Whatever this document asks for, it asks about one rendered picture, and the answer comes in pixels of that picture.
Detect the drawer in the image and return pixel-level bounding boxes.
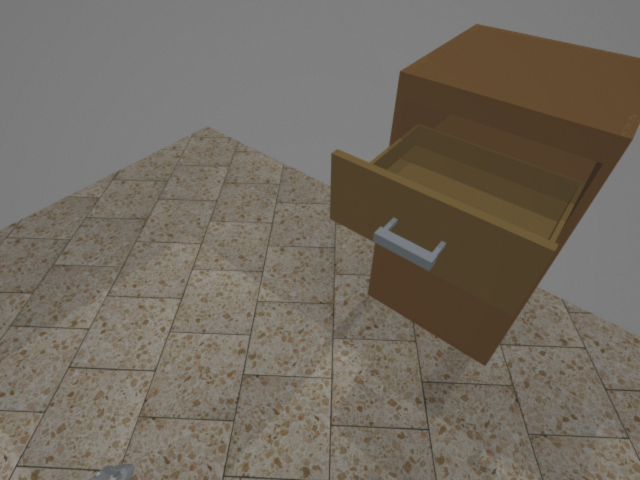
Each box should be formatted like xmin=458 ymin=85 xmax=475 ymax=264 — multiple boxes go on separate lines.
xmin=330 ymin=124 xmax=585 ymax=317

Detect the handle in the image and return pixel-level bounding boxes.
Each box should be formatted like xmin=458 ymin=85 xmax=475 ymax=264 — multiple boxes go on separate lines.
xmin=373 ymin=217 xmax=446 ymax=271

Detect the cabinet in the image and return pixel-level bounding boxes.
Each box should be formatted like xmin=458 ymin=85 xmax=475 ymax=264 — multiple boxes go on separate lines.
xmin=368 ymin=24 xmax=640 ymax=366

